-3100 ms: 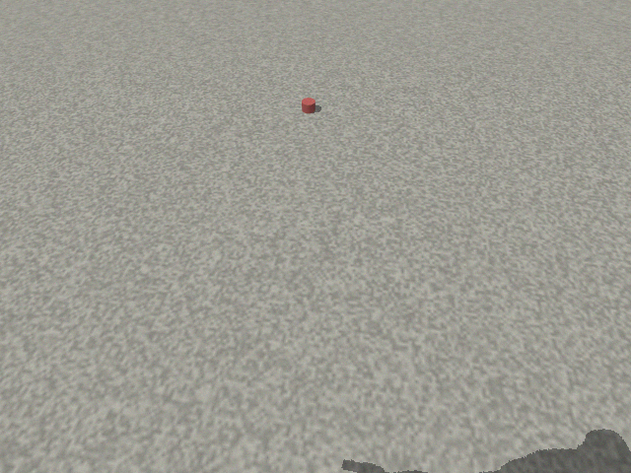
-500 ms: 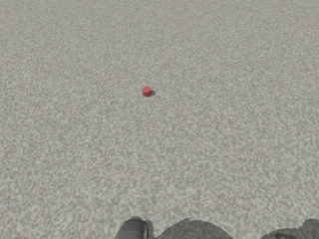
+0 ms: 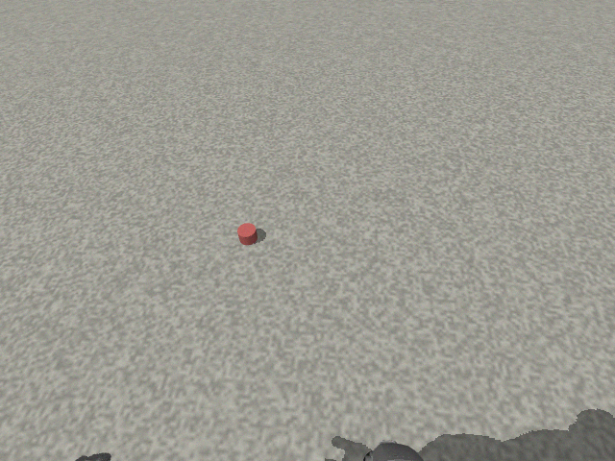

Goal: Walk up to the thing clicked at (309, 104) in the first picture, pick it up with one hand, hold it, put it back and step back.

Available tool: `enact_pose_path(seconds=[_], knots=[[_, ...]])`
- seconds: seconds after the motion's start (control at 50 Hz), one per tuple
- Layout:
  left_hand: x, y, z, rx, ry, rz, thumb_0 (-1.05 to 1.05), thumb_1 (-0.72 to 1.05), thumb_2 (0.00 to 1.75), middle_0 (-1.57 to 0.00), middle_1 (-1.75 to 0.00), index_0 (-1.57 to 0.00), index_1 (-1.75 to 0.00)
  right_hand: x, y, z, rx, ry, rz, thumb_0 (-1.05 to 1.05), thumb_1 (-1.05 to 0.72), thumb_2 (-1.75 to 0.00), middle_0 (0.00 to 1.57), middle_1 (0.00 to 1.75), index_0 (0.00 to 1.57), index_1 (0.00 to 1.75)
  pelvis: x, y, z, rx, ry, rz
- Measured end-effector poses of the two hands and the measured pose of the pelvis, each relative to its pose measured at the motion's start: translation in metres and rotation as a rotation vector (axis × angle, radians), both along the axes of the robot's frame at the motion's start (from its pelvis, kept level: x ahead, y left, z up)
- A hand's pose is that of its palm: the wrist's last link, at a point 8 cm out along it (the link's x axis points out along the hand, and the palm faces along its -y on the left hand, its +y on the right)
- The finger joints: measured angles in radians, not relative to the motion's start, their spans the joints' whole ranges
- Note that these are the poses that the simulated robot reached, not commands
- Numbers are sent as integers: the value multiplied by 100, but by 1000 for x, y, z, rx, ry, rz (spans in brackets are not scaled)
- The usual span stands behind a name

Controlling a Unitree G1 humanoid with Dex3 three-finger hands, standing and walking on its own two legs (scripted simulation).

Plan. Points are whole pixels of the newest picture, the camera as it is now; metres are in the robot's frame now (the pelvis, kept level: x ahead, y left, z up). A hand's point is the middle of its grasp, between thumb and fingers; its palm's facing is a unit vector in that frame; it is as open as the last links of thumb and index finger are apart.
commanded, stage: walk up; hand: left
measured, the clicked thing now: (247, 234) +1.08 +0.28 -0.74
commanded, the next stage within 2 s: none
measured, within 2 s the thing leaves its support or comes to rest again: neither
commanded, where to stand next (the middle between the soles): +0.67 +0.03 m, yaw +1 degrees
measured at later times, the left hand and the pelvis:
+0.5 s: hand (137, 425) +0.21 +0.28 -0.15, palm faces +0.03 -0.93 -0.36, open 7.4 cm; pelvis +0.21 +0.00 -0.01, yaw +3 degrees
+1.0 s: hand (176, 291) +0.42 +0.26 -0.12, palm faces +0.03 -0.91 -0.42, open 7.4 cm; pelvis +0.37 -0.03 +0.00, yaw +3 degrees
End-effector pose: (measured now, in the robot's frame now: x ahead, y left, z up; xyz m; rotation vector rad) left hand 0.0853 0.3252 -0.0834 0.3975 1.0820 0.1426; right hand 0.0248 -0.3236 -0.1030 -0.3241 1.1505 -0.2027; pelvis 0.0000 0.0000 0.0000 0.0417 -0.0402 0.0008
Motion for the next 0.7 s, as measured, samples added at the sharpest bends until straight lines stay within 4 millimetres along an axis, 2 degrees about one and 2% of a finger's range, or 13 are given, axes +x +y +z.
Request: enact_pose_path(seconds=[0.04, 0.08, 0.16, 0.24, 0.38, 0.5, 0.58, 0.7], knots=[[24, -7, 0, 28, -37, 10, 1, 90, 90, -21, -30, -20, -30, 16, -13, -14, 1, 27, 2, 1, -90, -90, 20, 30, 21, 30, 21, -12, -8, -17, -3, 9], [40, -16, 4, 37, -70, 24, 1, 90, 90, -21, -30, -20, -30, 36, -18, -20, 6, 55, 9, 1, -90, -90, 20, 30, 21, 30, 36, -19, -8, -20, -8, 14], [53, -31, 16, 29, -60, 60, 1, 90, 90, -21, -30, -20, -30, 86, -20, -15, 28, 43, 40, 1, -90, -90, 20, 30, 21, 29, 64, -25, 4, -21, -11, 18], [60, -36, 18, 22, -11, 82, 1, 90, 90, -21, -30, -20, -30, 135, -19, -5, 41, 9, 73, 1, -90, -90, 20, 30, 21, 29, 94, -27, 12, -32, -2, 22], [78, -22, 2, -3, 60, 135, 1, 90, 90, -21, -30, -20, -30, 218, -7, 9, 15, -1, 132, 1, -90, -90, 20, 30, 21, 29, 151, -19, 10, -58, 5, 41], [114, 3, -32, -23, 123, 163, 1, 90, 90, -21, -30, -20, -30, 294, 14, 13, -42, -74, 163, 1, -90, -90, 20, 30, 21, 29, 207, 3, -8, -46, 1, 50], [155, 5, -34, -34, 133, 144, 1, 90, 90, -21, -30, -20, -30, 319, 24, 23, -42, -121, 132, 1, -90, -90, 20, 30, 21, 30, 234, 8, -2, -42, -9, 47], [222, 0, -23, -48, 84, 94, 1, 90, 90, -21, -30, -20, -30, 333, 20, 27, -40, -86, 105, 0, -90, -90, 20, 30, 21, 30, 273, 6, 7, -26, -13, 32]])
